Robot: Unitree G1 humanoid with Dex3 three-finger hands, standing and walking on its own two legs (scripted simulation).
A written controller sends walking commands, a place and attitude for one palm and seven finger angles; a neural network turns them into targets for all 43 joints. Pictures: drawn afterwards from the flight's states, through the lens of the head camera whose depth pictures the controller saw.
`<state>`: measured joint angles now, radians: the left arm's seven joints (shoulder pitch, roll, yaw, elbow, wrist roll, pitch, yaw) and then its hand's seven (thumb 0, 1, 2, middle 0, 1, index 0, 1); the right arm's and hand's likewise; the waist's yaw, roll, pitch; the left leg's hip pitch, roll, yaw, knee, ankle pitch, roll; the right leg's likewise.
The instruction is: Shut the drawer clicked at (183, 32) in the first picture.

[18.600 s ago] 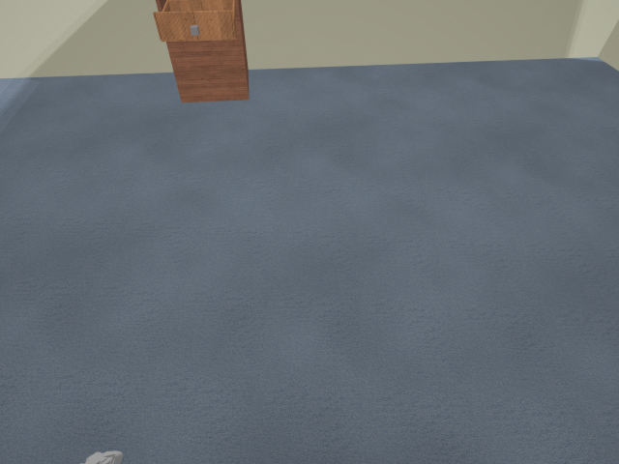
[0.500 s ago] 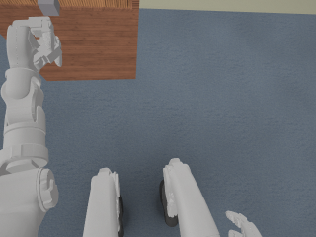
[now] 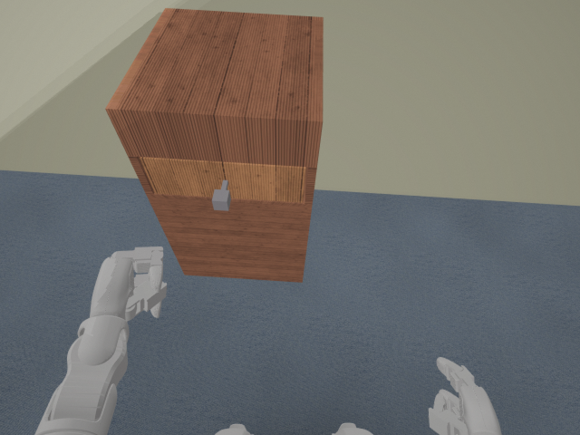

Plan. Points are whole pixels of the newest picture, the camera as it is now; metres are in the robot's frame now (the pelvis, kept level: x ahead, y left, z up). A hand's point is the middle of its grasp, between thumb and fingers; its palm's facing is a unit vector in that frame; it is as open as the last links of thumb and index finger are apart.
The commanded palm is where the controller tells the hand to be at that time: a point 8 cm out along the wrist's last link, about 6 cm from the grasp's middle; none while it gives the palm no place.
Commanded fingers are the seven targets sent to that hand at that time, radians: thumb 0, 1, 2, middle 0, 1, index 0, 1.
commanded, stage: draw the hand back to the body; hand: left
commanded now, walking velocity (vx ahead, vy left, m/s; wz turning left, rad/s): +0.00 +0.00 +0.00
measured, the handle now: (223, 194) +0.65 +0.17 -0.18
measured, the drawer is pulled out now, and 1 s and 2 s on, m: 0.00 0.00 0.00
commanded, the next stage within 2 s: step back with the hand held close in 0.70 s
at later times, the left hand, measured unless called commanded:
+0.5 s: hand (18, 301) +0.21 +0.23 +0.20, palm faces +0.38 -0.83 -0.41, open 3.3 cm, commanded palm +0.16 +0.27 +0.23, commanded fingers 0.00 0.90 0.90 -1.40 -1.60 -1.40 -1.60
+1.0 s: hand out of the picture +0.20 +0.23 +0.21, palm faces +0.38 -0.80 -0.45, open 3.3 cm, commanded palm +0.14 +0.27 +0.23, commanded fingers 0.00 0.90 0.90 -1.40 -1.60 -1.40 -1.60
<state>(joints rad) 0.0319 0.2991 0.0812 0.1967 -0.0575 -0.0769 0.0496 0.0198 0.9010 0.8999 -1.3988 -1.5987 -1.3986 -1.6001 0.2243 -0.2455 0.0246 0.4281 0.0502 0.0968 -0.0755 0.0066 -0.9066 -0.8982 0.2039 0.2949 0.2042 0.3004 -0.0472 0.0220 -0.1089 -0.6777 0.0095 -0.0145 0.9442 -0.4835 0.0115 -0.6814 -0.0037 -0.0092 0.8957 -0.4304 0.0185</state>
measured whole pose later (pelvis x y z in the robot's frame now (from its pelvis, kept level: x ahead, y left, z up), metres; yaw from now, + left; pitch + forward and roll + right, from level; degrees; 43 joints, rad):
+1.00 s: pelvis +0.00 -0.01 +0.05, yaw -1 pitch -1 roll -1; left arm 0.56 0.33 0.35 -0.44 -0.04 -0.19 0.11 0.02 0.89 0.90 -1.41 -1.60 -1.40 -1.60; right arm 0.20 -0.24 0.00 0.59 0.00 -0.07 -0.07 0.01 -0.90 -0.90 0.21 0.30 0.21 0.30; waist 0.01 0.07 0.00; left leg -0.18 0.03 0.00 0.47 -0.28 0.00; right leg -0.18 0.01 0.00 0.41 -0.21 0.00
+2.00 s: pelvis -0.10 +0.01 +0.03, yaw +1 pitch +1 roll -1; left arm 0.60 0.40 0.40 -0.61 -0.02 -0.31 0.15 0.02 0.89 0.90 -1.41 -1.60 -1.41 -1.60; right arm 0.17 -0.22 -0.04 0.59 -0.01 -0.06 -0.06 0.01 -0.90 -0.90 0.21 0.30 0.21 0.30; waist -0.02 -0.01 0.06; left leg -0.47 -0.02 -0.02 0.64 -0.26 0.03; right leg -0.44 0.01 0.05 0.55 -0.13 0.03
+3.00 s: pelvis -0.28 +0.10 +0.02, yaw +0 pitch -1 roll -3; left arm 0.47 0.38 0.41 -0.61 -0.02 -0.18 0.16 0.01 0.89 0.90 -1.41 -1.60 -1.41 -1.60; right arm 0.24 -0.17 0.03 0.65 -0.01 -0.10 -0.08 0.01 -0.90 -0.90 0.21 0.30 0.21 0.30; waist 0.00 -0.05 -0.03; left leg -0.44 0.04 0.02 0.76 -0.32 0.03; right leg -0.41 0.00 -0.05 0.87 -0.49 -0.02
